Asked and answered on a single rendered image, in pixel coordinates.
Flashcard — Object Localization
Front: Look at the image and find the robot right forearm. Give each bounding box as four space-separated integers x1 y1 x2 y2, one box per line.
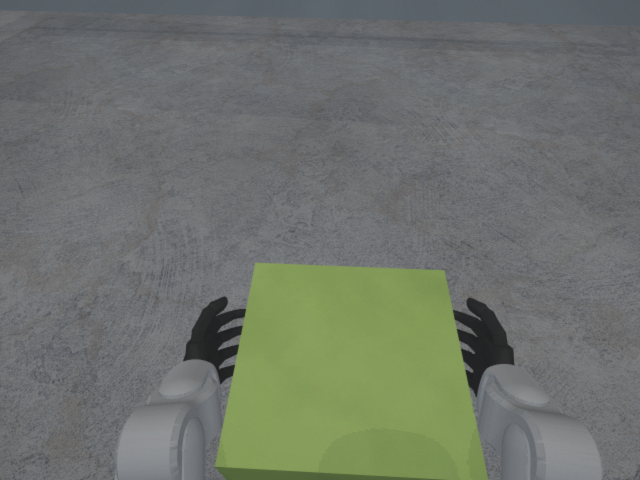
476 364 603 480

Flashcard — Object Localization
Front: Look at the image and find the robot left forearm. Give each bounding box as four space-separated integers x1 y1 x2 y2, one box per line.
115 359 223 480

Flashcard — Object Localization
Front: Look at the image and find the robot left hand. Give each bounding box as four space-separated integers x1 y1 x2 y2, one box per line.
183 297 246 385

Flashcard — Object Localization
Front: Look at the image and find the carton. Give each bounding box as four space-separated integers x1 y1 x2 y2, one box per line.
215 263 488 480

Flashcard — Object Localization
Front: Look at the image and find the robot right hand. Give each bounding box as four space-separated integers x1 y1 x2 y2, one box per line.
453 298 514 397

